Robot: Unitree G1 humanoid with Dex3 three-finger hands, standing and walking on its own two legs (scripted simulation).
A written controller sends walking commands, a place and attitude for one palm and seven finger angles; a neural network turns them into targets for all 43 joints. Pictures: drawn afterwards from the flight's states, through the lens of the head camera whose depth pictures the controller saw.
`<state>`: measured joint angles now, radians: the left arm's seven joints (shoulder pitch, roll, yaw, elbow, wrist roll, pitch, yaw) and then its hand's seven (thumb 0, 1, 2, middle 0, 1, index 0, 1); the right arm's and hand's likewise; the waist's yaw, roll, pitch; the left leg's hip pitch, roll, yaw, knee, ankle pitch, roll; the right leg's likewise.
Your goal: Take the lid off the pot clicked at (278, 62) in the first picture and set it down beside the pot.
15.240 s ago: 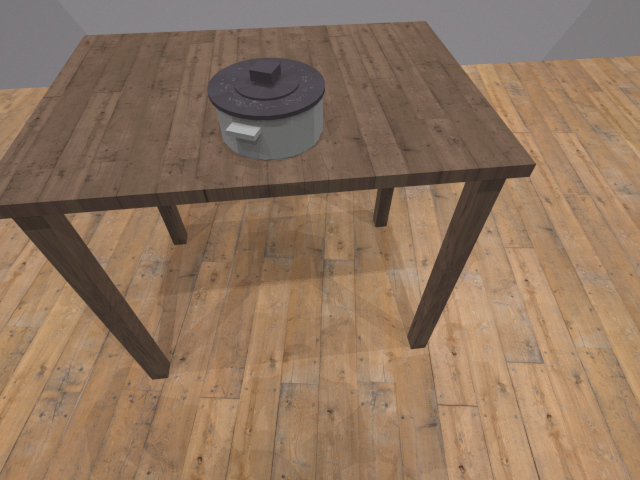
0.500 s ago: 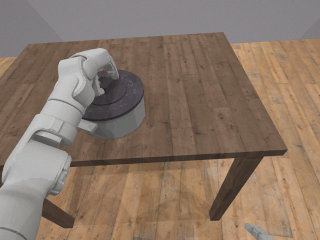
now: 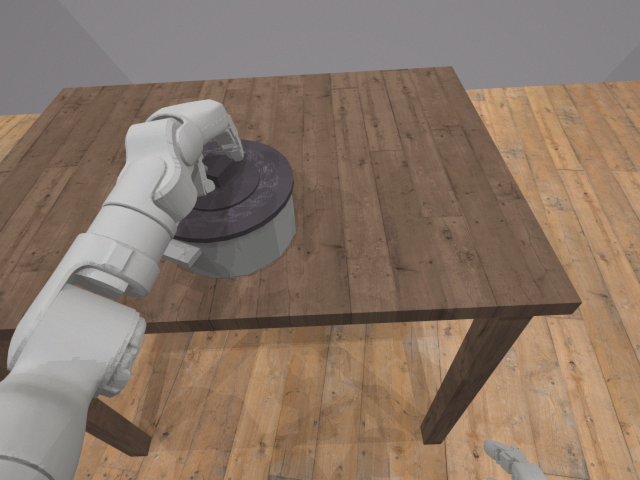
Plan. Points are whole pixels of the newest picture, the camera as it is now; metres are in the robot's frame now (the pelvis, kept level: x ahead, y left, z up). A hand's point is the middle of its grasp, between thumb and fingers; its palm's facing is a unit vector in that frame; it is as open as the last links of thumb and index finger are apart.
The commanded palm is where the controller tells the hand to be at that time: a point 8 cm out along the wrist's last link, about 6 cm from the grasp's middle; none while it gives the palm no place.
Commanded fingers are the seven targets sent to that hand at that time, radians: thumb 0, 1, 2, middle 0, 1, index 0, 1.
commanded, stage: close the fingers and squeeze the knob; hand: left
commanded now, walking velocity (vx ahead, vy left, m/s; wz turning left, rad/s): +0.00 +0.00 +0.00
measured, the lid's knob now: (214, 170) +0.47 +0.15 +0.15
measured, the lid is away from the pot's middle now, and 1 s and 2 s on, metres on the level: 0.00 0.00 0.01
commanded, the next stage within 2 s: lift the lid straight up in 1.48 s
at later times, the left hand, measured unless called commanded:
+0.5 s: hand (209, 174) +0.44 +0.14 +0.17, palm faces -0.31 -0.13 -0.94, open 8.8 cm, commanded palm +0.43 +0.15 +0.23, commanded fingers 0.00 0.12 1.01 -0.62 -0.93 -0.62 -0.93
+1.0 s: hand (209, 174) +0.44 +0.15 +0.17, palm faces -0.31 -0.14 -0.94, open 7.8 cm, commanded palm +0.43 +0.15 +0.23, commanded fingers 0.00 0.35 0.94 -0.68 -0.98 -0.72 -0.98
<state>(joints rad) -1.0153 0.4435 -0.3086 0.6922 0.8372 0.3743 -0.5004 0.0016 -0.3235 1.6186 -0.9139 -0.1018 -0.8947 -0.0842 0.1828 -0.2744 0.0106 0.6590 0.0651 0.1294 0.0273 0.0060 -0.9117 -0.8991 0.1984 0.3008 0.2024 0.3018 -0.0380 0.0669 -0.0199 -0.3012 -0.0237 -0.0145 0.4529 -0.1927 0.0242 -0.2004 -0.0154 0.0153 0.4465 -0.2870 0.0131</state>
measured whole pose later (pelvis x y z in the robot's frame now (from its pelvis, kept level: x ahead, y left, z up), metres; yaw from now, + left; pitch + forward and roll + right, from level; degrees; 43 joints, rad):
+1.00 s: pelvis +0.00 -0.01 +0.00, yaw +0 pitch +2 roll +0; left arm -0.96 0.45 -0.30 0.62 0.82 0.38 -0.51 0.01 0.19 0.87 -0.60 -0.93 -0.64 -0.94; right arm 0.17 -0.28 0.01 0.66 0.06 0.13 0.02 0.01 -0.91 -0.90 0.20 0.30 0.20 0.30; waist -0.03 0.07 -0.02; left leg -0.29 -0.02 -0.01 0.45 -0.20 0.02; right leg -0.19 -0.01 0.02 0.45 -0.29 0.01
